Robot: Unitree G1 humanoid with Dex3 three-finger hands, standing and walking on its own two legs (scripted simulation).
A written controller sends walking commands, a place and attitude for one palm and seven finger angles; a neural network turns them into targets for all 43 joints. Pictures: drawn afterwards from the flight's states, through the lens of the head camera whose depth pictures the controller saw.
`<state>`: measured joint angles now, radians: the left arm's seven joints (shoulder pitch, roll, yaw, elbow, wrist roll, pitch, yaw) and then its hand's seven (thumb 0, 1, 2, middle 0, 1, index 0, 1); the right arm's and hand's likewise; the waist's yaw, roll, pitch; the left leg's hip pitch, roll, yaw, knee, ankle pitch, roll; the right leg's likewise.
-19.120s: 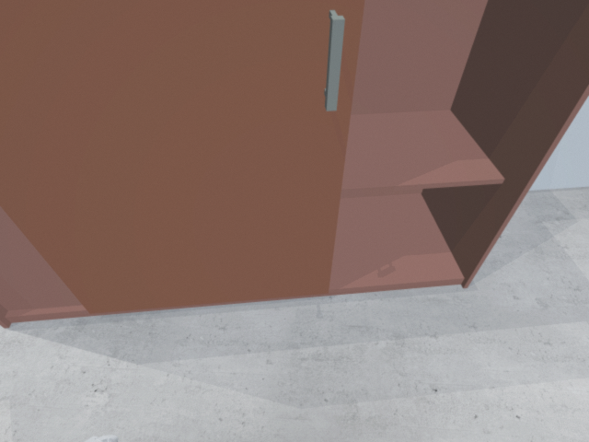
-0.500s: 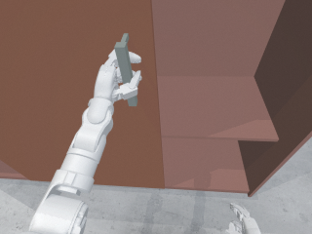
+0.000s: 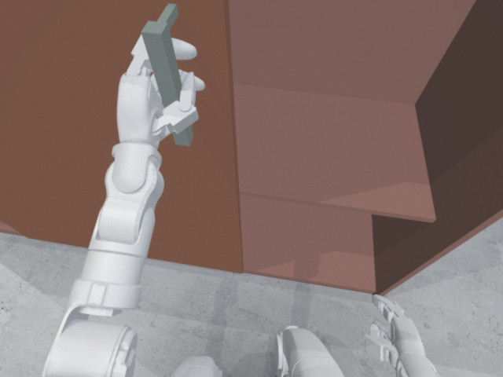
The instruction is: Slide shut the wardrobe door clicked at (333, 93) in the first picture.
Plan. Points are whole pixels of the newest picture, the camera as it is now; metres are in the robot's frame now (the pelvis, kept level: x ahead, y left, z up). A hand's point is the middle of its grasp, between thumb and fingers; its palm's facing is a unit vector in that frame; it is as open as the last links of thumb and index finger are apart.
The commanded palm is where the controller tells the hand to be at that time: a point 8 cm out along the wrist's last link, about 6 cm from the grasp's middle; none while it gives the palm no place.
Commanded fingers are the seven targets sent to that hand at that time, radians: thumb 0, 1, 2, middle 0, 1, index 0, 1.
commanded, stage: step sideways, sliding the door along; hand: left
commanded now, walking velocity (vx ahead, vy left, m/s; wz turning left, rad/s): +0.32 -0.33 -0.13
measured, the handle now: (177, 82) +0.45 +0.13 +0.20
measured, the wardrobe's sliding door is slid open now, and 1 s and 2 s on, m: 0.51 0.21 0.00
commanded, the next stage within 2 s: none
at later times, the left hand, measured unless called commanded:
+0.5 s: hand (275, 114) +0.40 +0.00 +0.20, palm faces +0.14 -0.99 -0.01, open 5.7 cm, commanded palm +0.36 -0.01 +0.20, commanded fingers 0.00 0.90 0.90 -0.45 -1.40 -0.45 -1.40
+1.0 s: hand (432, 137) +0.38 -0.18 +0.19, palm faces -0.02 -0.99 -0.11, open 6.2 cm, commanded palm +0.35 -0.15 +0.20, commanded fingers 0.00 0.90 0.90 -0.45 -1.40 -0.45 -1.40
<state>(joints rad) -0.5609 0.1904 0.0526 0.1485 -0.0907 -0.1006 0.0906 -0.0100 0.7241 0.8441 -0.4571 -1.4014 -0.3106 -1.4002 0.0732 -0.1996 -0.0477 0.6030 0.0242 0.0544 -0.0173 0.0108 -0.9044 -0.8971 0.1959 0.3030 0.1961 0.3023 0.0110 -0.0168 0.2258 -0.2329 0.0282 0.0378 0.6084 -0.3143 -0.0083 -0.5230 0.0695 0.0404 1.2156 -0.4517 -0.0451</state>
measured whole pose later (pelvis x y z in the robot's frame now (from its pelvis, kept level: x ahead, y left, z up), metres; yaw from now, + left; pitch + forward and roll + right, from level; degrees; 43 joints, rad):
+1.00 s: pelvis +0.09 -0.28 -0.01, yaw -1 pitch -3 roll -1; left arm -0.06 0.16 -0.09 -0.41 -0.07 -0.16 0.07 -0.01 0.68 0.78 -0.51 -1.40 -0.29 -1.39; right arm 0.08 -0.16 -0.03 0.55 0.04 -0.02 0.05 0.01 -0.90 -0.90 0.20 0.30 0.20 0.30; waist 0.07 0.08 0.21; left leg -0.21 0.29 0.09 0.65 -0.34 -0.15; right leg -0.31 0.00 -0.06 0.67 -0.27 0.01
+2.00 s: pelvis +0.03 -0.56 -0.01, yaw -2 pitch -2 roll -2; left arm -0.23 0.14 0.12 -0.20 -0.04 -0.06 0.17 0.00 0.69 0.82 -0.46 -1.40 -0.36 -1.38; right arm 0.10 -0.19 -0.03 0.60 0.06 0.02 0.02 0.01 -0.90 -0.90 0.20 0.30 0.20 0.30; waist 0.09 0.05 0.12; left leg -0.33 0.14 -0.12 0.86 -0.49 -0.03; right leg -0.29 0.00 -0.09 0.65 -0.33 -0.01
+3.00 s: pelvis +0.13 -0.65 +0.01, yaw -7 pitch -1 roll -1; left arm 0.42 0.31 0.42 -0.43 -0.10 -0.15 0.23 -0.14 0.63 0.74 -0.46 -1.40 -0.30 -1.40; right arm 0.20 -0.21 0.00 0.61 0.02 -0.08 -0.06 0.01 -0.90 -0.90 0.20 0.30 0.20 0.30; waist 0.03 0.01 -0.03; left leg -0.15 0.02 0.06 0.48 -0.32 0.02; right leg -0.19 0.00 -0.02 0.44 -0.23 0.01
